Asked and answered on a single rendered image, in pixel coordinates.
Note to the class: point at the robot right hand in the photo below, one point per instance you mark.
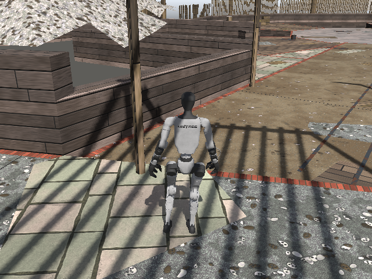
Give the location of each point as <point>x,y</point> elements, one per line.
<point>211,165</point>

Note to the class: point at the robot left upper arm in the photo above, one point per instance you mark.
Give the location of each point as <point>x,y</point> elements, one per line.
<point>166,131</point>

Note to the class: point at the robot right shin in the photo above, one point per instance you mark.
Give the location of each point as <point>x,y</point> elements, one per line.
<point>193,207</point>

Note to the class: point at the right robot forearm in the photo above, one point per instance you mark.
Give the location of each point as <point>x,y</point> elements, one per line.
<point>213,154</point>

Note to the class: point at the robot right upper arm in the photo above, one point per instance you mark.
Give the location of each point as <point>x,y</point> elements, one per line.
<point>207,132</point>

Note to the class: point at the humanoid robot torso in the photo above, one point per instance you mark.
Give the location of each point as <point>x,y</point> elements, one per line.
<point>186,140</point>

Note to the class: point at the robot left hand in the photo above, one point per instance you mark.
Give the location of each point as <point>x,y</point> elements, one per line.
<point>152,169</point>

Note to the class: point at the left robot forearm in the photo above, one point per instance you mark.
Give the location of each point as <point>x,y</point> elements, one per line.
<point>157,154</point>

